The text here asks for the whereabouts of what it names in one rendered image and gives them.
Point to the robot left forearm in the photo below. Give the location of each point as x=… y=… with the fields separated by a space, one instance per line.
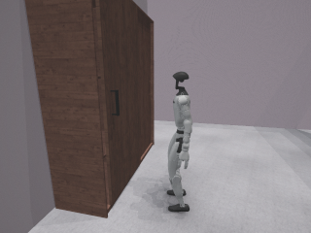
x=186 y=139

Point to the wardrobe door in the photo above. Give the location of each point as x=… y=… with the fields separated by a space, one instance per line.
x=117 y=31
x=144 y=67

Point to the left robot hand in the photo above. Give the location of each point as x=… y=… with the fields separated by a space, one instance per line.
x=183 y=156

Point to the left robot upper arm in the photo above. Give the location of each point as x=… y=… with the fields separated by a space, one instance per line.
x=184 y=105

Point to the robot torso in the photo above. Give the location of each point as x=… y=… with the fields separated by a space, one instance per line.
x=179 y=118

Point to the robot head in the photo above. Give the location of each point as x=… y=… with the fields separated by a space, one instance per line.
x=180 y=77

